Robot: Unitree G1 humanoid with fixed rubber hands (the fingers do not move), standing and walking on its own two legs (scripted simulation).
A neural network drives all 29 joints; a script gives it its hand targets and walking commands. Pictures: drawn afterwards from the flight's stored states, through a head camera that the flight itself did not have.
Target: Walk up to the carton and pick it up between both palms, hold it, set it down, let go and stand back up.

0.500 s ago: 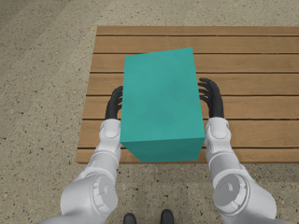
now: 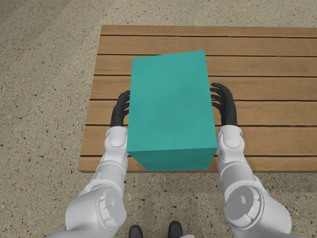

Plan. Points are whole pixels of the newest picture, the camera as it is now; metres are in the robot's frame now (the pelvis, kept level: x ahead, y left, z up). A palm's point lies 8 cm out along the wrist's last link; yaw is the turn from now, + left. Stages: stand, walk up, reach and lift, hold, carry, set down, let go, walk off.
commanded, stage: set down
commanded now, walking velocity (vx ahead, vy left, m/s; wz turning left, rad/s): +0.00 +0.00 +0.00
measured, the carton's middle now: (173, 118) +0.44 -0.05 -0.08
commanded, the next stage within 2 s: none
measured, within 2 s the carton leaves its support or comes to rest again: rests again in 0.96 s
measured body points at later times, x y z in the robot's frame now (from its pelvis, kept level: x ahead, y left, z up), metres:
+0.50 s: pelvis -0.01 +0.00 -0.01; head +0.15 +0.01 +0.41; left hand +0.44 +0.10 -0.04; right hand +0.42 -0.18 -0.01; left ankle -0.01 +0.12 -0.73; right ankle -0.01 -0.08 -0.73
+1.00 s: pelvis -0.02 +0.01 -0.03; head +0.14 +0.01 +0.40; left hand +0.45 +0.09 -0.05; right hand +0.40 -0.19 -0.04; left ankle -0.01 +0.12 -0.73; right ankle -0.01 -0.08 -0.73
